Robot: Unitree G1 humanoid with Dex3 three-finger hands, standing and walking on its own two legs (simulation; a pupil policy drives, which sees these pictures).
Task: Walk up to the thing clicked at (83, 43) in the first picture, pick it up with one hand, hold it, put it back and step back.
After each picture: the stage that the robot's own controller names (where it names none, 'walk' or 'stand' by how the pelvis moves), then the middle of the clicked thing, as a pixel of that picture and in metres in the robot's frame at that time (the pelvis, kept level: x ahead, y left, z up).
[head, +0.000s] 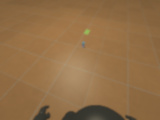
stand; (83, 44) +1.55 +0.08 -0.72
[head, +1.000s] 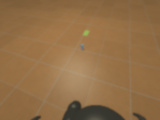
walk; (82, 46) +1.42 +0.21 -0.72
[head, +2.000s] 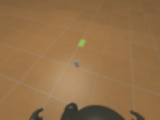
walk; (76, 63) +0.93 +0.20 -0.70
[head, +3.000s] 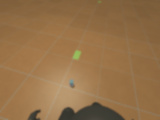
walk; (71, 82) +0.56 +0.16 -0.71
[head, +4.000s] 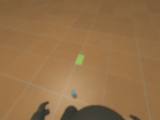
stand; (73, 93) +0.37 +0.17 -0.70
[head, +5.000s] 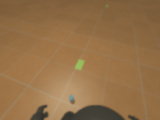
stand; (71, 98) +0.35 +0.18 -0.72
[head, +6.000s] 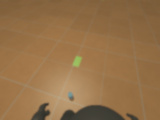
stand; (70, 95) +0.35 +0.20 -0.72
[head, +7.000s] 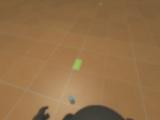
stand; (71, 98) +0.34 +0.19 -0.72
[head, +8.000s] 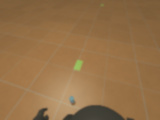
stand; (71, 99) +0.34 +0.18 -0.73
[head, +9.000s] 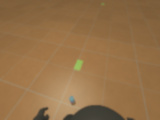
stand; (71, 99) +0.34 +0.18 -0.73
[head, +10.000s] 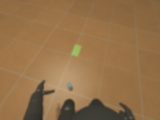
go down; (69, 85) +0.37 +0.17 -0.66
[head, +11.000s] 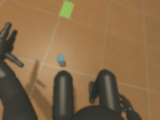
go down; (60, 59) +0.45 +0.17 -0.30
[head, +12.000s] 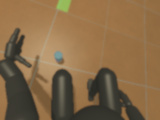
close in; (58, 56) +0.45 +0.17 -0.29
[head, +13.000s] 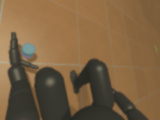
close in; (28, 51) +0.45 +0.21 -0.23
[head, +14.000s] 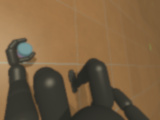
close; (24, 51) +0.44 +0.22 -0.23
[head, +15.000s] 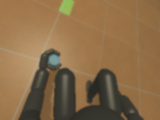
lift; (53, 61) +0.36 +0.22 -0.12
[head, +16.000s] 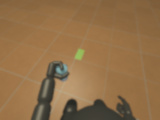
hold; (62, 73) +0.32 +0.17 +0.02
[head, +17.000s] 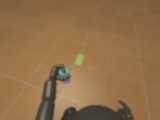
hold; (65, 75) +0.31 +0.16 +0.00
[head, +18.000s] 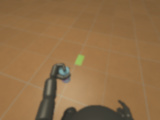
crouch; (65, 74) +0.32 +0.16 +0.00
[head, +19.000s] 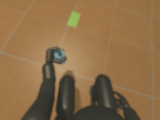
crouch; (60, 57) +0.43 +0.17 -0.09
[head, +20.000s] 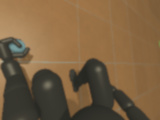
lower; (19, 49) +0.45 +0.24 -0.24
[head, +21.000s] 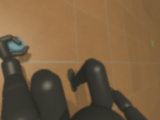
lower; (17, 48) +0.45 +0.24 -0.24
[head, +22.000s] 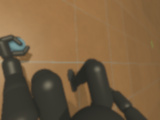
lower; (18, 47) +0.45 +0.24 -0.24
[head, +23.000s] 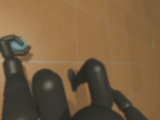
lower; (19, 47) +0.45 +0.23 -0.24
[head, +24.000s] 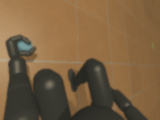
loosen; (24, 47) +0.45 +0.21 -0.25
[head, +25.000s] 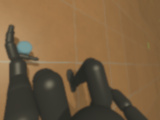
withdraw; (23, 49) +0.45 +0.20 -0.25
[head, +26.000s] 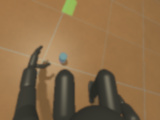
walk; (62, 58) +0.45 +0.16 -0.29
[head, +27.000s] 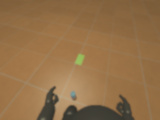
stand; (73, 94) +0.36 +0.13 -0.65
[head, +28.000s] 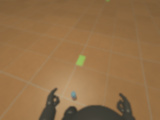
stand; (73, 94) +0.37 +0.15 -0.67
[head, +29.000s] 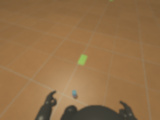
stand; (74, 93) +0.38 +0.14 -0.68
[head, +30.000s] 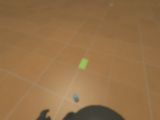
walk; (75, 96) +0.38 +0.15 -0.72
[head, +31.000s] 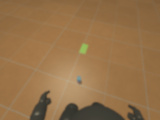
walk; (78, 79) +0.50 +0.08 -0.70
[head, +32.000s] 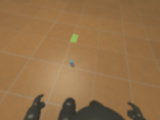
walk; (71, 62) +0.79 +0.20 -0.70
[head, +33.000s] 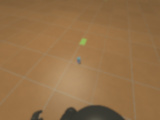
stand; (78, 60) +1.03 +0.15 -0.71
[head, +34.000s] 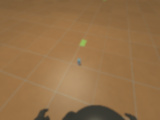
stand; (78, 61) +1.02 +0.15 -0.73
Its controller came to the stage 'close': yes
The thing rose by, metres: 0.72
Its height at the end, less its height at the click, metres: +0.00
